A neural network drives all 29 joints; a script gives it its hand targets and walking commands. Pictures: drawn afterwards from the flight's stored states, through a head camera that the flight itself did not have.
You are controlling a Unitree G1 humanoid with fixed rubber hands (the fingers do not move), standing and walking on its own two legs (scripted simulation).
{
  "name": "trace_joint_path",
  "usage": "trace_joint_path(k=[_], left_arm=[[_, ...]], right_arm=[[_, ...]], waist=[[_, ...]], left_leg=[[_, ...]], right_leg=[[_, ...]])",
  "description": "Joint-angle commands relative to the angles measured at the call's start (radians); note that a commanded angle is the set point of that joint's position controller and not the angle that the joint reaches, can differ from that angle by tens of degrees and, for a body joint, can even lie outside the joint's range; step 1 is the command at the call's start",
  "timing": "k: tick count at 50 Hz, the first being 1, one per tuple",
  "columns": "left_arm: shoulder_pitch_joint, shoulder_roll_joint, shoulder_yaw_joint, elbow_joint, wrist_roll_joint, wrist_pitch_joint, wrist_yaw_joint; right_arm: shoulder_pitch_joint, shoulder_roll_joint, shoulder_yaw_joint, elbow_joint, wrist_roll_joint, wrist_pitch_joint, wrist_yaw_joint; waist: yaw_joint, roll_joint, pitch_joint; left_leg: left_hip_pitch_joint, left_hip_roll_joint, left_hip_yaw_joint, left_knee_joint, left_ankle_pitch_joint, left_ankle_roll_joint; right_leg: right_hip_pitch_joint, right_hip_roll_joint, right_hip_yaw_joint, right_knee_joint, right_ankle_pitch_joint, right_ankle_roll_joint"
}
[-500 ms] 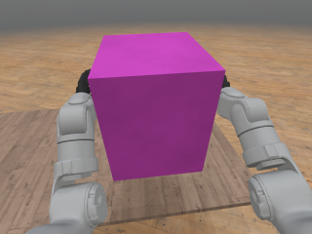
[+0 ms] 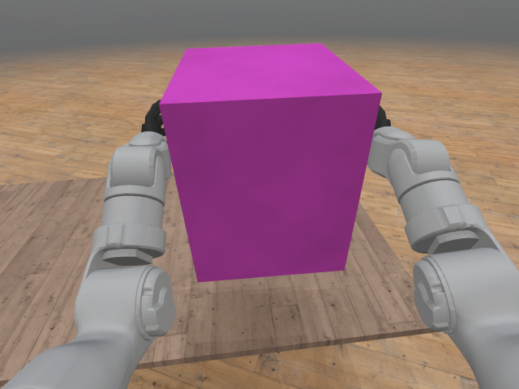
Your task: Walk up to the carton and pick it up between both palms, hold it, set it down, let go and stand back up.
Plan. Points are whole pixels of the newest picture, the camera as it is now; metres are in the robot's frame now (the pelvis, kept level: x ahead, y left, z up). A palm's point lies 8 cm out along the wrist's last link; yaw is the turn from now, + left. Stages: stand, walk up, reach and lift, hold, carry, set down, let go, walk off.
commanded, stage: hold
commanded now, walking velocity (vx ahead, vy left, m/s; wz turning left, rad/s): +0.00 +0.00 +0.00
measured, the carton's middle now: (262, 155) +0.42 +0.00 +0.24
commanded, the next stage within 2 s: none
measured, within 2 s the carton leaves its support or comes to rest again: neither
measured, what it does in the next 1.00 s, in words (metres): stands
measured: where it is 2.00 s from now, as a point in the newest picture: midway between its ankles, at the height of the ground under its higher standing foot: outside the picture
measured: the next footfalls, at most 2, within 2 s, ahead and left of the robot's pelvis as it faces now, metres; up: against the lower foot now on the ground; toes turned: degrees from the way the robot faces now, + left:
none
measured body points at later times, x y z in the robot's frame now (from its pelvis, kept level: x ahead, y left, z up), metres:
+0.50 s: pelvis +0.01 -0.01 +0.00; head -0.08 +0.01 +0.44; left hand +0.40 +0.18 +0.27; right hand +0.39 -0.15 +0.27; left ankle +0.02 +0.11 -0.75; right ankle +0.02 -0.13 -0.75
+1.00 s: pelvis +0.01 +0.01 +0.00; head -0.08 +0.01 +0.44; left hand +0.39 +0.18 +0.28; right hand +0.39 -0.15 +0.28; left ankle +0.02 +0.11 -0.75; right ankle +0.02 -0.13 -0.75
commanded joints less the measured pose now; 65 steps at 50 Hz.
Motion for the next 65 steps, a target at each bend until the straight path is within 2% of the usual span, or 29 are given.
trace_joint_path(k=[1,5,6,7,8,10,12,15,18,20,26,31,32,34,38,39,41,45,47,49,51,55,57,59,61,62,63,64,65], left_arm=[[-0.855,-0.588,-0.314,-0.212,-0.211,-0.093,-0.177],[-0.828,-0.621,-0.367,-0.304,-0.235,-0.09,-0.175],[-0.823,-0.628,-0.375,-0.276,-0.232,-0.082,-0.179],[-0.846,-0.6,-0.35,-0.291,-0.224,-0.085,-0.184],[-0.857,-0.622,-0.381,-0.388,-0.244,-0.095,-0.178],[-0.832,-0.602,-0.373,-0.297,-0.239,-0.076,-0.185],[-0.839,-0.614,-0.368,-0.287,-0.224,-0.073,-0.188],[-0.844,-0.627,-0.394,-0.289,-0.245,-0.064,-0.198],[-0.819,-0.628,-0.381,-0.274,-0.223,-0.057,-0.206],[-0.848,-0.655,-0.426,-0.38,-0.244,-0.061,-0.203],[-0.815,-0.643,-0.447,-0.444,-0.241,-0.052,-0.194],[-0.743,-0.627,-0.415,-0.378,-0.198,-0.026,-0.206],[-0.754,-0.636,-0.411,-0.401,-0.191,-0.026,-0.207],[-0.751,-0.63,-0.403,-0.371,-0.188,-0.017,-0.211],[-0.746,-0.644,-0.424,-0.432,-0.205,-0.021,-0.217],[-0.762,-0.666,-0.457,-0.51,-0.22,-0.033,-0.209],[-0.754,-0.649,-0.446,-0.457,-0.205,-0.021,-0.209],[-0.739,-0.639,-0.401,-0.387,-0.173,-0.016,-0.21],[-0.757,-0.657,-0.424,-0.416,-0.197,-0.019,-0.209],[-0.771,-0.66,-0.416,-0.362,-0.194,-0.018,-0.218],[-0.793,-0.662,-0.416,-0.375,-0.204,-0.031,-0.21],[-0.823,-0.669,-0.425,-0.322,-0.215,-0.04,-0.209],[-0.872,-0.669,-0.417,-0.32,-0.223,-0.055,-0.21],[-0.869,-0.681,-0.427,-0.29,-0.228,-0.062,-0.204],[-0.858,-0.655,-0.392,-0.242,-0.216,-0.066,-0.2],[-0.846,-0.661,-0.4,-0.296,-0.226,-0.077,-0.2],[-0.829,-0.649,-0.393,-0.244,-0.219,-0.069,-0.2],[-0.85,-0.666,-0.422,-0.347,-0.237,-0.086,-0.194],[-0.848,-0.653,-0.402,-0.296,-0.218,-0.077,-0.194]], right_arm=[[-0.866,0.684,0.203,-0.374,0.193,-0.049,0.106],[-0.888,0.711,0.256,-0.518,0.238,-0.06,0.079],[-0.894,0.711,0.253,-0.533,0.229,-0.056,0.07],[-0.894,0.717,0.246,-0.541,0.234,-0.047,0.066],[-0.908,0.727,0.256,-0.614,0.247,-0.058,0.066],[-0.885,0.728,0.254,-0.574,0.228,-0.036,0.054],[-0.887,0.725,0.242,-0.561,0.219,-0.032,0.054],[-0.881,0.726,0.215,-0.548,0.208,-0.02,0.055],[-0.885,0.718,0.217,-0.533,0.204,-0.014,0.054],[-0.887,0.713,0.238,-0.591,0.225,-0.03,0.054],[-0.811,0.67,0.224,-0.59,0.234,-0.017,0.061],[-0.802,0.658,0.246,-0.563,0.232,-0.016,0.068],[-0.811,0.651,0.263,-0.576,0.233,-0.02,0.072],[-0.815,0.632,0.236,-0.548,0.223,-0.016,0.074],[-0.783,0.634,0.24,-0.577,0.232,-0.021,0.077],[-0.812,0.657,0.279,-0.64,0.255,-0.032,0.079],[-0.795,0.637,0.252,-0.588,0.234,-0.016,0.073],[-0.809,0.652,0.248,-0.543,0.207,-0.014,0.086],[-0.836,0.68,0.258,-0.582,0.217,-0.025,0.09],[-0.846,0.665,0.229,-0.541,0.192,-0.024,0.089],[-0.879,0.661,0.226,-0.571,0.206,-0.036,0.093],[-0.864,0.646,0.174,-0.498,0.167,-0.032,0.09],[-0.877,0.67,0.174,-0.474,0.157,-0.036,0.095],[-0.886,0.659,0.162,-0.44,0.154,-0.039,0.095],[-0.873,0.655,0.158,-0.42,0.157,-0.037,0.097],[-0.875,0.67,0.172,-0.441,0.168,-0.044,0.098],[-0.865,0.663,0.175,-0.42,0.174,-0.04,0.095],[-0.872,0.682,0.198,-0.474,0.195,-0.05,0.096],[-0.857,0.668,0.195,-0.44,0.188,-0.04,0.095]], waist=[[0.01,-0.022,-0.328],[0.014,-0.012,-0.413],[-0.005,-0.011,-0.391],[0.003,-0.041,-0.386],[0.013,-0.025,-0.465],[-0.015,-0.048,-0.375],[-0.013,-0.028,-0.338],[-0.046,-0.007,-0.341],[-0.026,0.007,-0.343],[-0.033,0.042,-0.444],[-0.052,0.077,-0.444],[-0.038,0.047,-0.333],[-0.016,0.042,-0.356],[-0.031,0.052,-0.312],[-0.037,0.046,-0.378],[-0.021,0.056,-0.452],[-0.038,0.052,-0.376],[-0.004,0.013,-0.293],[-0.004,0.015,-0.372],[-0.024,0.009,-0.32],[-0.011,0.002,-0.365],[-0.05,0.043,-0.32],[-0.036,0.029,-0.333],[-0.045,0.059,-0.328],[-0.042,0.033,-0.322],[-0.025,0.031,-0.37],[-0.025,0.033,-0.355],[-0.024,0.047,-0.429],[-0.026,0.043,-0.397]], left_leg=[[0.077,-0.054,-0.021,-0.036,0.207,-0.04],[0.118,-0.056,-0.026,-0.007,0.275,-0.046],[0.11,-0.06,-0.024,-0.008,0.274,-0.048],[0.104,-0.059,-0.028,-0.016,0.235,-0.038],[0.125,-0.062,-0.024,-0.002,0.274,-0.046],[0.084,-0.069,-0.027,-0.017,0.2,-0.04],[0.09,-0.064,-0.028,-0.022,0.172,-0.04],[0.08,-0.061,-0.032,-0.025,0.149,-0.046],[0.079,-0.057,-0.028,-0.04,0.133,-0.039],[0.113,-0.055,-0.04,-0.017,0.218,-0.052],[0.151,-0.059,-0.044,0.0,0.318,-0.082],[0.129,-0.05,-0.033,-0.023,0.277,-0.071],[0.135,-0.039,-0.033,-0.018,0.298,-0.069],[0.128,-0.04,-0.041,-0.022,0.307,-0.07],[0.177,-0.041,-0.042,-0.004,0.403,-0.088],[0.201,-0.037,-0.041,0.009,0.454,-0.097],[0.185,-0.043,-0.039,0.001,0.414,-0.091],[0.141,-0.037,-0.031,-0.035,0.307,-0.07],[0.155,-0.038,-0.028,-0.014,0.335,-0.074],[0.137,-0.042,-0.025,-0.026,0.304,-0.072],[0.138,-0.042,-0.026,-0.015,0.291,-0.074],[0.115,-0.042,-0.032,-0.039,0.206,-0.072],[0.098,-0.04,-0.036,-0.052,0.17,-0.063],[0.086,-0.039,-0.039,-0.049,0.165,-0.068],[0.086,-0.042,-0.035,-0.058,0.151,-0.059],[0.106,-0.045,-0.034,-0.046,0.189,-0.059],[0.098,-0.046,-0.027,-0.043,0.193,-0.062],[0.133,-0.044,-0.026,-0.031,0.253,-0.07],[0.121,-0.048,-0.033,-0.031,0.228,-0.068]], right_leg=[[0.187,0.068,0.038,-0.005,0.148,0.015],[0.205,0.069,0.044,0.007,0.227,0.024],[0.208,0.069,0.036,0.004,0.239,0.03],[0.203,0.065,0.046,0.0,0.212,0.042],[0.226,0.068,0.037,0.015,0.243,0.041],[0.201,0.055,0.049,-0.001,0.213,0.048],[0.151,0.058,0.045,-0.013,0.136,0.042],[0.152,0.053,0.038,-0.009,0.108,0.03],[0.168,0.047,0.047,-0.012,0.104,0.031],[0.209,0.056,0.042,0.01,0.183,0.024],[0.206,0.075,0.032,0.02,0.238,0.026],[0.188,0.07,0.025,0.001,0.186,0.021],[0.192,0.078,0.016,0.006,0.195,0.015],[0.185,0.073,0.024,-0.003,0.201,0.012],[0.219,0.083,0.023,0.003,0.284,0.013],[0.236,0.09,0.018,0.022,0.313,0.013],[0.215,0.082,0.025,0.005,0.296,0.014],[0.189,0.077,0.019,-0.01,0.19,0.011],[0.205,0.082,0.017,0.007,0.224,0.002],[0.199,0.074,0.017,-0.007,0.202,0.003],[0.2,0.082,0.015,0.003,0.188,0.007],[0.162,0.069,0.017,-0.011,0.115,0.004],[0.173,0.064,0.016,-0.004,0.093,0.0],[0.17,0.06,0.03,-0.011,0.097,-0.003],[0.172,0.059,0.028,-0.01,0.098,0.008],[0.194,0.063,0.029,0.0,0.126,-0.001],[0.189,0.063,0.032,-0.003,0.125,0.004],[0.215,0.07,0.026,0.013,0.171,0.0],[0.193,0.072,0.024,-0.001,0.15,0.006]])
